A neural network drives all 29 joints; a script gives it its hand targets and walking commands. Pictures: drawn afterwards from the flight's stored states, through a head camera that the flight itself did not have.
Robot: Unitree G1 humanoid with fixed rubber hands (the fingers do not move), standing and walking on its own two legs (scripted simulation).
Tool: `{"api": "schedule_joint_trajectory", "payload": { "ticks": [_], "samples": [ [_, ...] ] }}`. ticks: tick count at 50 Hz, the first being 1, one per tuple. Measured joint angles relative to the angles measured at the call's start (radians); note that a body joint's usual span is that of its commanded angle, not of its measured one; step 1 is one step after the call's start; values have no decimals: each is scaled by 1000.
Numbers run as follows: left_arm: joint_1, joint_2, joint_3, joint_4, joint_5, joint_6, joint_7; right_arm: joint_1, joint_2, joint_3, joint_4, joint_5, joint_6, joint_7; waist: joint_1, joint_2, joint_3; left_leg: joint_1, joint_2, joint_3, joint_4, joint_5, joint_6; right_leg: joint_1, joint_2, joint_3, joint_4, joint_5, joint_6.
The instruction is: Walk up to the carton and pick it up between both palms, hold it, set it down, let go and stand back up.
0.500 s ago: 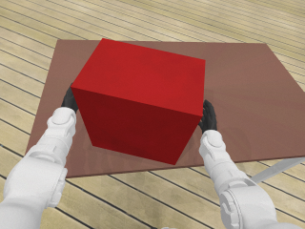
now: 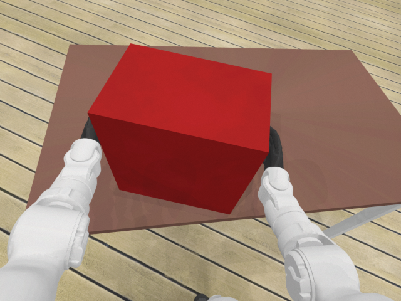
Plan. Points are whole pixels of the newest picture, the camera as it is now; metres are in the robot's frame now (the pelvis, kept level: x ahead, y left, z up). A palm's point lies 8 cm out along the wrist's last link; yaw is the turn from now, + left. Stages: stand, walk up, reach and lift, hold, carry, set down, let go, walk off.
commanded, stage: reach and lift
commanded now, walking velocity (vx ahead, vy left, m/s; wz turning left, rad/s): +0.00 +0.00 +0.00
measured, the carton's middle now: (186, 139) +0.45 -0.04 +0.02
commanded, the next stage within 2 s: none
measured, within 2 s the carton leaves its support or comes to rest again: leaves its support in 0.72 s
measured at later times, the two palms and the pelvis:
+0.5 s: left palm (91, 141) +0.45 +0.16 +0.04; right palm (271, 166) +0.36 -0.21 +0.03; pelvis +0.00 +0.00 +0.00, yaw +0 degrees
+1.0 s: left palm (91, 140) +0.43 +0.15 +0.07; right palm (278, 165) +0.34 -0.21 +0.05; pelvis -0.01 +0.00 +0.00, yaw +0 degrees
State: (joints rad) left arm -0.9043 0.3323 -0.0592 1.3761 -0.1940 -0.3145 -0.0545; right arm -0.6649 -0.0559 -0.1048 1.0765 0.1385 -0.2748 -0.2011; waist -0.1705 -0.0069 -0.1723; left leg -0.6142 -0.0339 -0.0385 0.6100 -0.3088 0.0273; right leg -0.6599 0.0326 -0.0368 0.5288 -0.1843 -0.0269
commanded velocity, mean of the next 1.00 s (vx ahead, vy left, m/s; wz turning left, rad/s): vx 0.00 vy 0.00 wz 0.00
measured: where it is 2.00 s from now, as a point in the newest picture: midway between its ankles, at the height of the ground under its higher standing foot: outside the picture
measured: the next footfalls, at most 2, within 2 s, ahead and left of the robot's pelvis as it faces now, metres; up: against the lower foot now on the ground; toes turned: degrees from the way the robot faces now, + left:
none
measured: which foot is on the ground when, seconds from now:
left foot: down 0.00-1.00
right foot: down 0.00-1.00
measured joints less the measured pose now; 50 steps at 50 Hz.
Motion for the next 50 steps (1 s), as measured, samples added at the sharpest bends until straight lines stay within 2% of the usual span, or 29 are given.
{"api": "schedule_joint_trajectory", "payload": {
  "ticks": [6, 13, 26, 40, 50],
  "samples": [
    [4, -11, 99, 24, 91, -50, -12, 0, 42, -103, 15, -95, -46, 0, 0, 0, 0, 0, 0, 0, 0, 1, 0, 0, 0, 0, 0, 1, 0],
    [4, -14, 130, 75, 98, -128, -16, 0, 65, -165, 20, -166, -79, 5, 0, 0, 0, 0, 0, 0, 0, 4, 0, 0, 0, 0, 0, 4, -2],
    [3, -15, 128, 87, 98, -147, -9, 0, 66, -168, 20, -171, -81, 7, 1, 0, 0, 0, 0, 0, 0, 5, -1, 0, 0, 0, 0, 4, -3],
    [12, -28, 73, 87, 98, -186, 26, 7, 63, -168, 34, -171, -113, -23, 21, 0, -5, 0, 4, 0, 0, 10, -3, 6, 4, 0, -14, 17, -4],
    [12, -49, 45, 87, 98, -202, 54, 7, 44, -173, 52, -171, -131, -24, 26, 4, -43, 0, 8, 0, 0, 18, -4, 11, 8, 0, -25, 31, -5]
  ]
}}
